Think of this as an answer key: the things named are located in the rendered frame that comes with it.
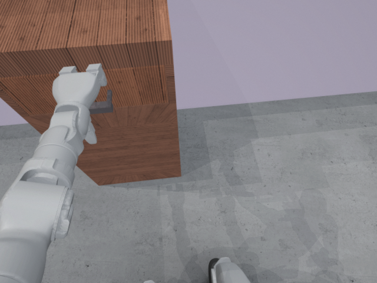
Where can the right robot shin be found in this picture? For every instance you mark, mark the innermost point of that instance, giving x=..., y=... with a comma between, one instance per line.
x=225, y=259

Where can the handle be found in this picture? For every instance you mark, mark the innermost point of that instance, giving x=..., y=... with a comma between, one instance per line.
x=102, y=106

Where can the drawer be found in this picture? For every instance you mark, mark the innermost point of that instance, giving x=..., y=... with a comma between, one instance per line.
x=130, y=86

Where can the robot left forearm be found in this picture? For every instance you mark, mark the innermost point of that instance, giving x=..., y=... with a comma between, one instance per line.
x=57, y=154

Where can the cabinet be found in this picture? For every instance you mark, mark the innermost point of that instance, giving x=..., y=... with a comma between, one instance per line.
x=134, y=143

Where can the robot left upper arm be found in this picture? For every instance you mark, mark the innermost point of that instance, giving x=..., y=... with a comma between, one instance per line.
x=34, y=215

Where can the left robot hand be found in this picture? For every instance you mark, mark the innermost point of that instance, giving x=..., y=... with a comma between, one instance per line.
x=80, y=87

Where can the robot right thigh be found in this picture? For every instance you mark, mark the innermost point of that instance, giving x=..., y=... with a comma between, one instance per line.
x=228, y=272

